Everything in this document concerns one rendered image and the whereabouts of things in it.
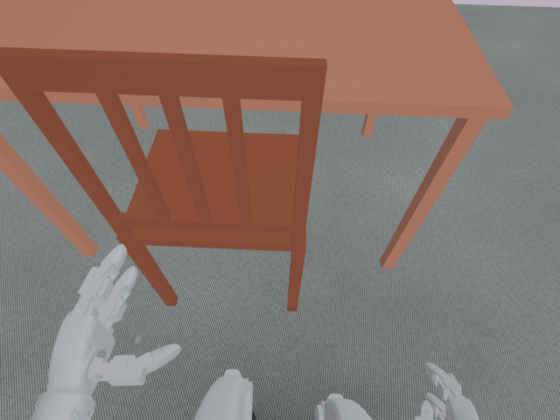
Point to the left robot hand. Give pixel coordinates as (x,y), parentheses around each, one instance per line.
(87,329)

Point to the chair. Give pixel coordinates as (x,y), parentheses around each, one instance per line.
(196,189)

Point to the robot left forearm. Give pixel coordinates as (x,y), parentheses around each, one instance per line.
(63,404)

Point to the left robot thigh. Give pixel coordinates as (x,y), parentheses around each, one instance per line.
(229,398)

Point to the robot thigh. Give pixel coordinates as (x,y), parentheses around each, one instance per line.
(229,398)
(340,409)

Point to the right robot thigh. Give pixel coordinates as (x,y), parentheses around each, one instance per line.
(340,409)

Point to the table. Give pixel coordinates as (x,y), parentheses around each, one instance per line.
(384,57)

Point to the right robot hand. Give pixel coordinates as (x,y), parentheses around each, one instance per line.
(457,407)

